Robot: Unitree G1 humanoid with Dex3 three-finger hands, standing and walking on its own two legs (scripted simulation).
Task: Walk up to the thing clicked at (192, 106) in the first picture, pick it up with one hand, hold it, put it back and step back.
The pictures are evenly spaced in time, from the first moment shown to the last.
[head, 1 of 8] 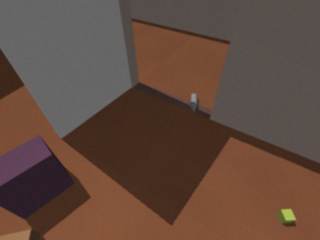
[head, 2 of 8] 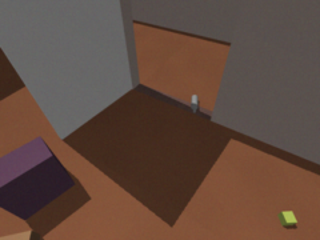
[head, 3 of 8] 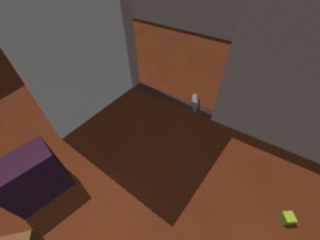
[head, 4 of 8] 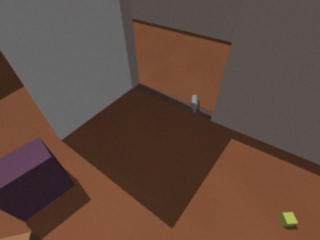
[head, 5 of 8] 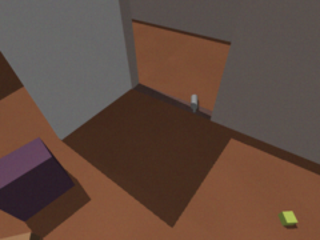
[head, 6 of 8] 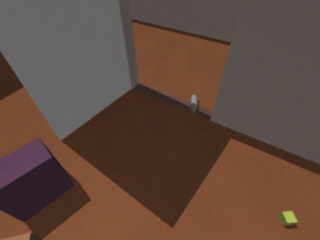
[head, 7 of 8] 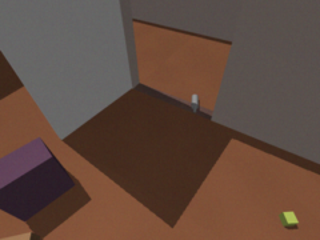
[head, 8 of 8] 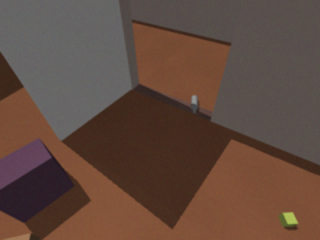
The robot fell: no
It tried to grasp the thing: no
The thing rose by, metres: 0.00
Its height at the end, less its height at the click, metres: +0.00
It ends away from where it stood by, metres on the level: 0.00
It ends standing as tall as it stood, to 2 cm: yes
